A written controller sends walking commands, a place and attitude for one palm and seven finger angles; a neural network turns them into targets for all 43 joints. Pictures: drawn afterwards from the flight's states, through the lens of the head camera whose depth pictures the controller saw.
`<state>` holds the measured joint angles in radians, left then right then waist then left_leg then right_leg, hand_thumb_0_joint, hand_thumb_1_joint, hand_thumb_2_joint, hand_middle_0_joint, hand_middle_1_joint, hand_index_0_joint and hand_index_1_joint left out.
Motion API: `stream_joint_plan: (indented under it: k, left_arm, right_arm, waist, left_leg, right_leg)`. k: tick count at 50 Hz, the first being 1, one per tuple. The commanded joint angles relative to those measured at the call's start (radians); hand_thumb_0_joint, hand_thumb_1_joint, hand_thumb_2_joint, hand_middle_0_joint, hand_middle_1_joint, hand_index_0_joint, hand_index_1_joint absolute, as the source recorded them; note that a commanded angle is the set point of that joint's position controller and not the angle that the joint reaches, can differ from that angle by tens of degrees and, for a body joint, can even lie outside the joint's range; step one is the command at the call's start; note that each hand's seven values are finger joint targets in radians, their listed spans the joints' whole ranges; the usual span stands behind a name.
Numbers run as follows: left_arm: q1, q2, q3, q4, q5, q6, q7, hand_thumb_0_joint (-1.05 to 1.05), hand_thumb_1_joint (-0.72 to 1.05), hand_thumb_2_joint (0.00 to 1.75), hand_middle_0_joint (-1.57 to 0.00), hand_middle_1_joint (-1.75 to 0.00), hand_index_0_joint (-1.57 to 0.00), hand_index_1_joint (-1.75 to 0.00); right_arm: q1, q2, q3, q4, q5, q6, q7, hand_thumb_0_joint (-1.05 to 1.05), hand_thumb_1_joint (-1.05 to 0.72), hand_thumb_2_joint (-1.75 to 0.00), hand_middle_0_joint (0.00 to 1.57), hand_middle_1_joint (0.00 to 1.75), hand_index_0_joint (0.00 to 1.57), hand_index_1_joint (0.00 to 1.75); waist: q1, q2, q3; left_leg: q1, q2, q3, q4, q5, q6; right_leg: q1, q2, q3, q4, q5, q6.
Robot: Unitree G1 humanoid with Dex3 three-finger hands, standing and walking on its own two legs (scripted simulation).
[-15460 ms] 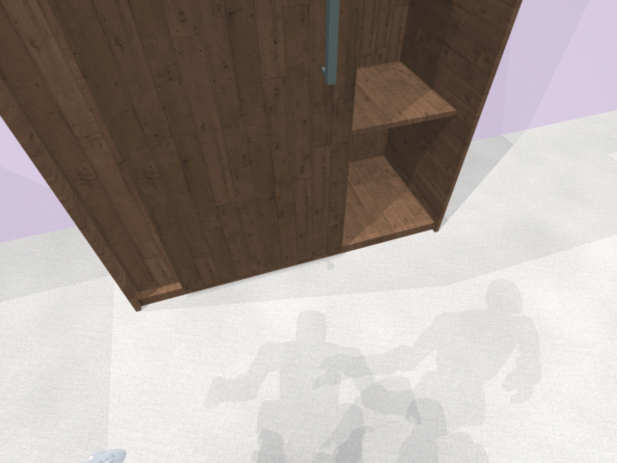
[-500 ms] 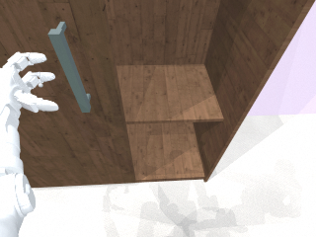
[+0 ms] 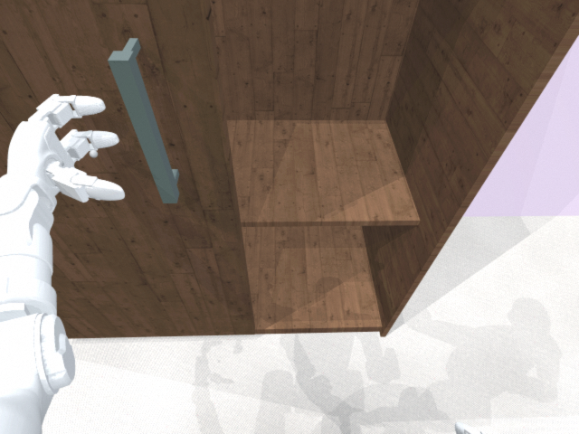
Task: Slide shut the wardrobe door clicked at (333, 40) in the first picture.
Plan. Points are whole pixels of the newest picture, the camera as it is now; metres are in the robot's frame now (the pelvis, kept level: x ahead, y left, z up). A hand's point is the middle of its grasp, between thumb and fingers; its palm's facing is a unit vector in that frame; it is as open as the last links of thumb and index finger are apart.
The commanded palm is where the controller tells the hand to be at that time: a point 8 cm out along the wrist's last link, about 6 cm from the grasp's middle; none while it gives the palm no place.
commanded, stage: feel for the door with the fingertips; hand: left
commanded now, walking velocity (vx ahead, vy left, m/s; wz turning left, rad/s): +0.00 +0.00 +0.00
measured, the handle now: (154, 131) +0.50 +0.20 +0.16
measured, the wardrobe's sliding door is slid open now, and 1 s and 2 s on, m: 0.45 0.45 0.45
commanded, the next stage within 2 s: slide the fingers in behind the handle in 0.62 s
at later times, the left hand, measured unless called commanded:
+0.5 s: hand (134, 148) +0.45 +0.21 +0.16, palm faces +0.05 -1.00 +0.00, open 13.9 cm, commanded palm +0.43 +0.26 +0.16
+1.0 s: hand (131, 147) +0.45 +0.21 +0.16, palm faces +0.04 -1.00 -0.01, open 13.7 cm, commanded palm +0.42 +0.26 +0.16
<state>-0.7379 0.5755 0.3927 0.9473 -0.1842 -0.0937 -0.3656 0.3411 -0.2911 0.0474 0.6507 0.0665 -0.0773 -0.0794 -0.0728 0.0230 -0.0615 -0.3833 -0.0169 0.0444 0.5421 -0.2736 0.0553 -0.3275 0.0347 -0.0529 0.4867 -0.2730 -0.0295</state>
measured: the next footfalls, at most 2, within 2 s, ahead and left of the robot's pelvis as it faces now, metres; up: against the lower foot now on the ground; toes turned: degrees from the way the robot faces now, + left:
none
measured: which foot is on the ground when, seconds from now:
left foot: down 0.00-1.00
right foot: down 0.00-1.00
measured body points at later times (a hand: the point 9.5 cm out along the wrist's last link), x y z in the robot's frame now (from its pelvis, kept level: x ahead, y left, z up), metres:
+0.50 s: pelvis +0.00 +0.00 +0.00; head +0.03 +0.00 +0.45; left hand +0.44 +0.26 +0.17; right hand +0.07 -0.27 -0.11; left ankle +0.00 +0.08 -0.73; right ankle -0.02 -0.10 -0.73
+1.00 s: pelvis +0.00 -0.01 +0.00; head +0.03 -0.01 +0.45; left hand +0.44 +0.27 +0.17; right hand +0.04 -0.29 -0.11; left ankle +0.00 +0.08 -0.73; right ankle -0.02 -0.10 -0.73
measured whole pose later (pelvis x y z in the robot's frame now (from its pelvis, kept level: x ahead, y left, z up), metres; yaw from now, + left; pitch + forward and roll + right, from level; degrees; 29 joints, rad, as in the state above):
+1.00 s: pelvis +0.00 -0.01 +0.00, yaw +0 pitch +7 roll -1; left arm -0.80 0.53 0.36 1.02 -0.18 -0.13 -0.30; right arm 0.38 -0.30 0.03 0.70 0.07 -0.08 -0.07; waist -0.09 0.02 -0.05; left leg -0.39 -0.01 0.04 0.54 -0.27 0.04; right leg -0.34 0.05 -0.05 0.49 -0.27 -0.04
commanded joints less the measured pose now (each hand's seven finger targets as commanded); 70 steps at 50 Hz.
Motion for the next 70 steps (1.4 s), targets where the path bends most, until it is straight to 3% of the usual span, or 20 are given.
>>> stream_joint_plan:
  k: [1,5,8,14,16,19,21,24,26,27,36,40,45,50,53,55,59,63,67,70]
  left_arm:
    - [-0.514,0.216,-0.008,-0.195,-0.046,-0.072,-0.014,0.00,-0.50,0.30,-0.30,-1.20,-0.30,-1.20]
    - [-0.512,0.174,-0.040,-0.218,-0.038,-0.057,0.011,0.00,-0.50,0.30,-0.30,-1.20,-0.30,-1.20]
    - [-0.475,0.199,0.001,-0.215,-0.040,-0.049,0.043,0.00,-0.50,0.30,-0.30,-1.20,-0.30,-1.20]
    - [-0.485,0.176,-0.002,-0.324,-0.017,-0.063,0.105,0.00,-0.50,0.30,-0.30,-1.20,-0.30,-1.20]
    - [-0.482,0.113,-0.046,-0.330,-0.014,-0.058,0.112,0.00,-0.50,0.30,-0.30,-1.20,-0.30,-1.20]
    - [-0.459,0.146,-0.007,-0.315,-0.020,-0.048,0.123,0.00,-0.50,0.30,-0.30,-1.20,-0.30,-1.20]
    - [-0.514,0.141,-0.023,-0.288,-0.012,-0.043,0.126,0.00,-0.50,0.30,-0.30,-1.20,-0.30,-1.20]
    - [-0.493,0.187,0.009,-0.283,0.003,-0.051,0.132,0.00,-0.50,0.30,-0.30,-1.20,-0.30,-1.20]
    - [-0.543,0.154,-0.025,-0.271,0.001,-0.060,0.126,0.00,-0.50,0.30,-0.30,-1.20,-0.30,-1.20]
    - [-0.518,0.184,0.003,-0.240,0.000,-0.064,0.126,0.00,-0.50,0.30,-0.30,-1.20,-0.30,-1.20]
    - [-0.646,0.216,-0.013,-0.120,0.005,-0.098,0.098,0.00,-0.50,0.30,-0.30,-1.20,-0.30,-1.20]
    - [-0.611,0.211,-0.014,-0.133,0.004,-0.114,0.083,0.00,-0.50,0.30,-0.30,-1.20,-0.30,-1.20]
    - [-0.557,0.219,0.005,-0.130,-0.019,-0.108,0.070,0.00,-0.50,0.30,-0.30,-1.20,-0.30,-1.20]
    - [-0.488,0.238,0.023,-0.195,-0.016,-0.099,0.067,0.00,-0.50,0.30,-0.30,-1.20,-0.30,-1.20]
    - [-0.457,0.193,0.001,-0.228,-0.032,-0.081,0.065,0.00,-0.50,0.30,-0.30,-1.20,-0.30,-1.20]
    - [-0.403,0.219,0.032,-0.256,-0.037,-0.066,0.069,0.00,-0.50,0.30,-0.30,-1.20,-0.30,-1.20]
    - [-0.448,0.164,-0.010,-0.355,-0.036,-0.057,0.090,0.00,-0.50,0.30,-0.30,-1.20,-0.30,-1.20]
    - [-0.447,0.167,0.000,-0.324,-0.031,-0.041,0.115,0.00,-0.50,0.30,-0.30,-1.20,-0.30,-1.20]
    - [-0.440,0.099,-0.049,-0.376,-0.022,-0.041,0.130,0.00,-0.50,0.30,-0.30,-1.20,-0.30,-1.20]
    - [-0.419,0.059,-0.065,-0.360,-0.033,-0.023,0.137,0.00,-0.50,0.30,-0.30,-1.20,-0.30,-1.20]
  right_arm:
    - [0.043,-0.167,-0.062,-0.067,0.005,-0.039,-0.021,0.00,-0.90,-0.90,0.20,0.30,0.20,0.30]
    - [0.047,-0.166,-0.064,-0.064,0.003,-0.043,-0.015,0.00,-0.90,-0.90,0.20,0.30,0.20,0.30]
    - [0.054,-0.167,-0.066,-0.062,-0.001,-0.040,-0.010,0.00,-0.90,-0.90,0.20,0.30,0.20,0.30]
    - [0.046,-0.156,-0.072,-0.070,-0.005,-0.045,0.003,0.00,-0.90,-0.90,0.20,0.30,0.20,0.30]
    - [0.043,-0.150,-0.074,-0.066,-0.003,-0.051,0.006,0.00,-0.90,-0.90,0.20,0.30,0.20,0.30]
    - [0.040,-0.155,-0.074,-0.056,-0.003,-0.048,0.003,0.00,-0.90,-0.90,0.20,0.30,0.20,0.30]
    - [0.040,-0.151,-0.069,-0.049,-0.002,-0.047,-0.002,0.00,-0.90,-0.90,0.20,0.30,0.20,0.30]
    - [0.039,-0.150,-0.067,-0.054,-0.004,-0.044,-0.002,0.00,-0.90,-0.90,0.20,0.30,0.20,0.30]
    - [0.040,-0.147,-0.064,-0.051,-0.003,-0.045,-0.003,0.00,-0.90,-0.90,0.20,0.30,0.20,0.30]
    - [0.046,-0.150,-0.067,-0.047,-0.004,-0.041,-0.004,0.00,-0.90,-0.90,0.20,0.30,0.20,0.30]
    - [0.062,-0.159,-0.059,-0.028,0.001,-0.042,-0.013,0.00,-0.90,-0.90,0.20,0.30,0.20,0.30]
    - [0.069,-0.158,-0.062,-0.038,-0.002,-0.043,-0.007,0.00,-0.90,-0.90,0.20,0.30,0.20,0.30]
    - [0.065,-0.163,-0.063,-0.047,0.003,-0.037,-0.007,0.00,-0.90,-0.90,0.20,0.30,0.20,0.30]
    - [0.057,-0.160,-0.065,-0.065,0.005,-0.035,-0.005,0.00,-0.90,-0.90,0.20,0.30,0.20,0.30]
    - [0.045,-0.156,-0.065,-0.075,0.008,-0.034,-0.003,0.00,-0.90,-0.90,0.20,0.30,0.20,0.30]
    - [0.037,-0.157,-0.066,-0.085,0.008,-0.035,-0.005,0.00,-0.90,-0.90,0.20,0.30,0.20,0.30]
    - [0.024,-0.148,-0.066,-0.088,0.008,-0.042,-0.003,0.00,-0.90,-0.90,0.20,0.30,0.20,0.30]
    - [0.018,-0.148,-0.064,-0.076,0.008,-0.044,-0.007,0.00,-0.90,-0.90,0.20,0.30,0.20,0.30]
    - [0.010,-0.139,-0.067,-0.075,0.004,-0.051,-0.001,0.00,-0.90,-0.90,0.20,0.30,0.20,0.30]
    - [-0.004,-0.135,-0.065,-0.078,0.007,-0.051,0.002,0.00,-0.90,-0.90,0.20,0.30,0.20,0.30]
  waist:
    - [-0.033,0.059,-0.284]
    - [-0.024,0.096,-0.299]
    - [-0.008,0.030,-0.309]
    - [0.003,0.082,-0.342]
    - [-0.006,0.080,-0.320]
    - [0.003,0.043,-0.318]
    - [-0.017,0.028,-0.280]
    - [0.001,0.062,-0.305]
    - [-0.019,0.052,-0.281]
    - [-0.012,0.004,-0.280]
    - [-0.052,0.018,-0.256]
    - [-0.032,0.072,-0.329]
    - [-0.027,0.003,-0.308]
    - [-0.004,0.056,-0.326]
    - [-0.009,0.031,-0.296]
    - [0.007,0.028,-0.303]
    - [-0.005,0.062,-0.313]
    - [-0.008,0.022,-0.278]
    - [-0.002,0.075,-0.324]
    - [-0.001,0.034,-0.296]
  left_leg:
    - [0.283,0.038,-0.101,-0.034,0.290,-0.012]
    - [0.305,0.038,-0.111,-0.039,0.296,-0.021]
    - [0.280,0.039,-0.105,-0.037,0.333,-0.019]
    - [0.333,0.045,-0.107,-0.042,0.399,-0.029]
    - [0.351,0.051,-0.114,-0.043,0.407,-0.033]
    - [0.325,0.046,-0.103,-0.049,0.377,-0.025]
    - [0.302,0.043,-0.096,-0.054,0.352,-0.020]
    - [0.292,0.038,-0.087,-0.050,0.354,-0.017]
    - [0.291,0.038,-0.090,-0.050,0.343,-0.017]
    - [0.268,0.039,-0.086,-0.044,0.337,-0.009]
    - [0.207,0.026,-0.076,-0.037,0.217,-0.001]
    - [0.235,0.020,-0.076,-0.027,0.262,-0.005]
    - [0.197,0.021,-0.068,-0.032,0.236,0.005]
    - [0.219,0.020,-0.066,-0.036,0.269,0.003]
    - [0.217,0.024,-0.062,-0.038,0.275,0.006]
    - [0.215,0.024,-0.061,-0.041,0.282,0.005]
    - [0.269,0.028,-0.075,-0.042,0.309,0.001]
    - [0.250,0.030,-0.071,-0.046,0.287,0.001]
    - [0.326,0.036,-0.089,-0.033,0.383,-0.013]
    - [0.313,0.037,-0.089,-0.043,0.370,-0.015]
  right_leg:
    - [-0.042,-0.017,0.038,-0.050,0.266,0.002]
    - [-0.058,-0.018,0.031,-0.046,0.244,-0.002]
    - [-0.013,-0.015,0.031,-0.043,0.284,-0.001]
    - [-0.005,-0.013,0.032,-0.040,0.302,-0.001]
    - [-0.028,-0.011,0.027,-0.043,0.290,-0.001]
    - [0.010,-0.011,0.033,-0.051,0.299,-0.001]
    - [0.002,-0.013,0.032,-0.053,0.301,0.002]
    - [0.031,-0.017,0.041,-0.048,0.317,-0.002]
    - [0.013,-0.017,0.039,-0.050,0.312,0.001]
    - [0.036,-0.017,0.044,-0.052,0.318,0.000]
    - [0.004,-0.023,0.059,-0.057,0.267,0.010]
    - [0.033,-0.024,0.061,-0.042,0.303,0.006]
    - [0.055,-0.020,0.062,-0.048,0.306,0.012]
    - [0.068,-0.020,0.060,-0.044,0.325,0.008]
    - [0.064,-0.016,0.055,-0.050,0.335,0.010]
    - [0.081,-0.017,0.055,-0.050,0.341,0.008]
    - [0.049,-0.013,0.047,-0.050,0.330,0.006]
    - [0.045,-0.015,0.047,-0.053,0.315,0.007]
    - [0.031,-0.017,0.040,-0.043,0.342,-0.003]
    - [0.029,-0.016,0.035,-0.047,0.340,0.002]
